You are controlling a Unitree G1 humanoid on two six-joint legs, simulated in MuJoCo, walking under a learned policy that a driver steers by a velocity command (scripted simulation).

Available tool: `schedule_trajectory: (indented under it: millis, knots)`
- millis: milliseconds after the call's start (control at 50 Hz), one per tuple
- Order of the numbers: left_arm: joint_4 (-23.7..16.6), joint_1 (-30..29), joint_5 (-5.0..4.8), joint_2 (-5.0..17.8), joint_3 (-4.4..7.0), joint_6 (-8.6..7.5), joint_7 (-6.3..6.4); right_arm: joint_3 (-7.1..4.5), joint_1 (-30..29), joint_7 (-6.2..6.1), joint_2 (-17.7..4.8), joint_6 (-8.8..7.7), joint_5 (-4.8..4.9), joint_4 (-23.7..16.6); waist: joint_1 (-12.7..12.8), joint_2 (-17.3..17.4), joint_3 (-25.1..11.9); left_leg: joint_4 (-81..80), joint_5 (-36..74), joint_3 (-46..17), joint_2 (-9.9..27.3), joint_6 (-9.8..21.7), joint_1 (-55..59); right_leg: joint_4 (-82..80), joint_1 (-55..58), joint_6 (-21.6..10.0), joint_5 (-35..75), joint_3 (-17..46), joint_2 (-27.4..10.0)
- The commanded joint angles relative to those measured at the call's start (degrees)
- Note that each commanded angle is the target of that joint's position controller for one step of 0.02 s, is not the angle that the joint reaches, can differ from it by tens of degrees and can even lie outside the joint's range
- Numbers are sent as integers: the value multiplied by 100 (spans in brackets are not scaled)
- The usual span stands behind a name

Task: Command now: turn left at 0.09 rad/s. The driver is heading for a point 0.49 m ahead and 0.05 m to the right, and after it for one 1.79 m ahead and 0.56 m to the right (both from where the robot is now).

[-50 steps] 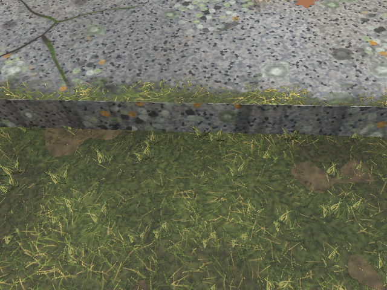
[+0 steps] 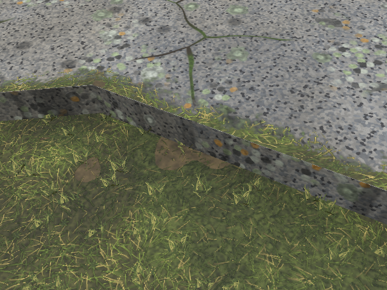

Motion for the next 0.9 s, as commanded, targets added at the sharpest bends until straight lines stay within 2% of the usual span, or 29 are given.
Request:
schedule_trajectory:
  millis: [20, 60, 100, 120, 160, 180, 200, 220, 240, 280, 480, 500, 520, 560, 580, 620, 660, 680, 720, 740, 760, 780, 800, 820, 840, 860, 880, 900]
  knots:
    - [-366, -593, -35, 715, 90, -195, 19, -108, 183, 11, -469, -58, -38, -112, -254, -1092, 90, 464, -192, 35, 305, -140, 362, -824, -213, -696, 2215, 961, -1262]
    - [-215, -264, -47, 741, 87, -199, 7, -42, 96, -38, -340, -64, 5, -28, -65, -1020, -70, -85, -262, 194, 354, -213, 378, -412, 415, -713, 3404, 826, -1206]
    - [-70, -83, -55, 828, 115, -165, 7, 8, 36, -101, -289, -75, 59, 50, -16, -950, -173, -936, 384, 259, 432, -239, 696, -135, 684, -606, 3857, 816, -1174]
    - [-38, -93, -70, 860, 132, -149, 6, 15, 79, -125, -334, -88, 60, 117, -41, -912, -225, -1378, 1067, 164, 534, -231, 1057, -81, 612, -460, 3665, 821, -1114]
    - [-32, 52, -63, 816, 140, -163, -35, -32, 94, -160, -700, -130, -15, 204, 139, -601, -341, -1238, 2369, -326, 1048, -207, 1780, -171, 148, -193, 2436, 808, -888]
    - [61, 215, -115, 681, 128, -158, -61, -52, 79, -147, -728, -116, 72, 366, 244, -183, -196, -1006, 2401, -287, 1030, -106, 1653, -467, 61, -125, 1880, 654, -660]
    - [150, 16, -96, 634, 96, -138, -38, 3, 74, -118, -489, -109, 111, 437, 56, -131, -109, -1169, 1952, -329, 999, -74, 1432, -532, 203, -67, 1380, 545, -577]
    - [176, -138, -84, 734, 124, -107, -29, 21, 117, -106, -441, -114, 65, 485, -49, -249, 120, -1369, 1735, -352, 978, -68, 1244, -429, 158, -82, 1236, 550, -610]
    - [196, -209, -74, 689, 119, -89, -40, 28, 100, -125, -487, -117, 26, 581, -16, -166, 142, -1443, 1769, -371, 988, -50, 1240, -431, 190, -96, 1202, 563, -637]
    - [277, -209, -72, 692, 131, -65, -57, 35, 118, -169, -524, -140, 25, 742, 24, -45, 180, -1475, 1776, -380, 996, -42, 1251, -471, 195, -98, 1044, 574, -630]
    - [833, -110, -68, 613, 67, -32, -53, 116, 110, -177, -482, -175, 34, 1213, 36, -199, 293, -1693, 1178, -442, 1024, 24, 1109, -626, 131, -50, 463, 563, -594]
    - [893, -37, -60, 607, 61, -26, -59, 128, 182, -176, -464, -171, 30, 1266, 37, -205, 171, -1731, 612, -426, 971, 52, 1123, -648, 159, -60, -72, 536, -535]
    - [920, 8, -48, 695, 97, -6, -67, 99, 215, -175, -547, -151, 27, 1278, 40, -204, 224, -1653, -230, -399, 865, 132, 987, -544, 64, -109, -878, 486, -417]
    - [882, 19, -18, 777, 134, 48, -102, 49, 249, -144, -638, -99, -12, 1230, 42, -256, 586, -1505, -1966, -454, 745, 348, 469, -430, -423, -301, -2467, 607, -337]
    - [861, 41, -21, 719, 121, 52, -118, 56, 246, -127, -580, -99, -16, 1193, 48, -248, 803, -1462, -2267, -558, 770, 423, 254, -414, -595, -373, -2755, 735, -375]
    - [852, 151, -16, 624, 105, 0, -130, 79, 251, -104, -429, -157, -13, 1126, 72, -238, 838, -1327, -2026, -707, 841, 479, 131, -362, -569, -469, -2570, 1024, -502]
    - [862, 304, -19, 725, 147, -76, -151, 70, 174, -65, -411, -240, -7, 1034, 136, -332, 588, -1167, -1541, -632, 764, 450, 85, -557, -229, -575, -2385, 1359, -661]
    - [892, 419, -30, 820, 183, -104, -161, 68, 57, -38, -396, -282, -3, 959, 196, -475, 526, -975, -1345, -461, 638, 397, -48, -776, 1, -658, -2507, 1612, -789]
    - [1012, 655, -43, 1026, 275, -132, -152, 103, -159, 22, -249, -374, -30, 804, 250, -1035, 601, -225, -562, 241, 357, 269, -276, -1398, 294, -921, -2913, 2338, -1321]
    - [1029, 630, -47, 1044, 304, -136, -149, 114, -173, 37, -234, -422, -66, 758, 204, -1106, 740, -90, -336, 455, 422, 262, -199, -1523, 117, -1010, -2933, 2486, -1521]
    - [1012, 557, -53, 994, 305, -147, -162, 112, -75, 51, -239, -472, -69, 758, 118, -1020, 805, -170, -341, 474, 481, 295, 90, -1501, -203, -1011, -2858, 2421, -1519]
    - [954, 363, -60, 967, 306, -159, -176, 114, 233, 64, -205, -521, -53, 832, -76, -948, 837, -493, -410, 481, 469, 361, 606, -1331, -600, -945, -2727, 2181, -1372]
    - [828, 15, -75, 907, 301, -175, -188, 104, 836, 60, -190, -571, -29, 1027, -380, -789, 827, -968, -434, 350, 456, 454, 1540, -925, -1297, -798, -2533, 1768, -1069]
    - [573, -506, -107, 709, 242, -230, -204, 28, 1579, 9, -473, -633, -34, 1230, -750, -76, 871, -1719, -1073, -761, 991, 675, 2460, 121, -2335, -520, -2022, 1071, -517]
    - [305, -845, -94, 374, 168, -325, -252, -141, 2352, -30, -1035, -661, -18, 1471, -951, 1244, 826, -2654, -2105, -2667, 2083, 1083, 3262, 1946, -3380, -241, -1323, -91, 195]
    - [185, -1025, 79, 714, 234, -377, -266, -168, 2448, -29, -1065, -639, -38, 1539, -853, 912, 1055, -2627, -1216, -3189, 2656, 1303, 3275, 2926, -3999, -286, -1567, -130, 19]
    - [287, -882, 97, 713, 250, -410, -289, -102, 2078, -25, -795, -653, -79, 1407, -569, 211, 997, -2394, -316, -2683, 2515, 1262, 3163, 3443, -3970, -317, -1257, 65, -236]
    - [397, -675, 49, 576, 223, -445, -339, -66, 1776, -20, -665, -677, -106, 1292, -357, 43, 801, -2373, 236, -2227, 2312, 1147, 3051, 3633, -3805, -309, -922, 108, -370]
Velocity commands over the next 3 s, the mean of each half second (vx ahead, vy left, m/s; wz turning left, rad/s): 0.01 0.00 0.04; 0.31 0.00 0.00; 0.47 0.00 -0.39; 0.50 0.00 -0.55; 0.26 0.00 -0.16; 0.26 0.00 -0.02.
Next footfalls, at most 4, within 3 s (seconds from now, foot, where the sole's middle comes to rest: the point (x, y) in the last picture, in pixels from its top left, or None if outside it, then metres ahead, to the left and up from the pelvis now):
0.14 left None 0.03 0.12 -0.78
1.22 right None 0.39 -0.06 -0.78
1.76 left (207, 230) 0.75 0.02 -0.78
2.20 right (275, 223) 0.77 -0.24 -0.78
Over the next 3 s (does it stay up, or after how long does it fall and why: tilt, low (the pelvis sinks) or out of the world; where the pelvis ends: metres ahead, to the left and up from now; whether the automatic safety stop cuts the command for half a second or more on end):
stays up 0.82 -0.17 0.00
